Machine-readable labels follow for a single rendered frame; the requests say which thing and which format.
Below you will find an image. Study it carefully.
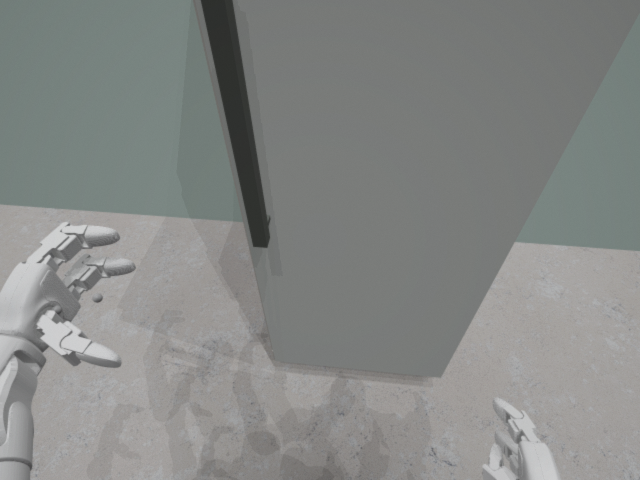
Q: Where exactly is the fridge door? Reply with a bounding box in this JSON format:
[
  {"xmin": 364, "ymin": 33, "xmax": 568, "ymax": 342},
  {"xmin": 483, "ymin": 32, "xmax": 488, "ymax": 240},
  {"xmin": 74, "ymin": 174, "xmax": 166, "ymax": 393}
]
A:
[{"xmin": 195, "ymin": 0, "xmax": 640, "ymax": 378}]

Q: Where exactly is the left robot forearm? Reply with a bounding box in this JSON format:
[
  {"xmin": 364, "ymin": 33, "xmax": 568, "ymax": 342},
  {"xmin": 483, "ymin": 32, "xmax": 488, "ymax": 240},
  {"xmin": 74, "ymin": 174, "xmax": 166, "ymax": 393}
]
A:
[{"xmin": 0, "ymin": 334, "xmax": 46, "ymax": 480}]

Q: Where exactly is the handle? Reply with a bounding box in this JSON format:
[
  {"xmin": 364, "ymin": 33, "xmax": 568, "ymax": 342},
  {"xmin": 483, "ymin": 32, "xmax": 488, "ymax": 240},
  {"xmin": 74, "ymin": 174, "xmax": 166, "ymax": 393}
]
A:
[{"xmin": 201, "ymin": 0, "xmax": 270, "ymax": 248}]

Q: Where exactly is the left robot hand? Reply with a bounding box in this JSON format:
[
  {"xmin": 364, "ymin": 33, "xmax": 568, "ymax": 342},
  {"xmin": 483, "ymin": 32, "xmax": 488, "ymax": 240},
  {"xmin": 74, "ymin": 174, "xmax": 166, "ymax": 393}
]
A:
[{"xmin": 0, "ymin": 222, "xmax": 136, "ymax": 368}]

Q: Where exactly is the right robot hand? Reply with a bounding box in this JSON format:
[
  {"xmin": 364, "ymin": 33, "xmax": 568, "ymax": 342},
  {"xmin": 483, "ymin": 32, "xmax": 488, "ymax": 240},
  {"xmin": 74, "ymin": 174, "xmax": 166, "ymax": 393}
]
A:
[{"xmin": 483, "ymin": 397, "xmax": 561, "ymax": 480}]

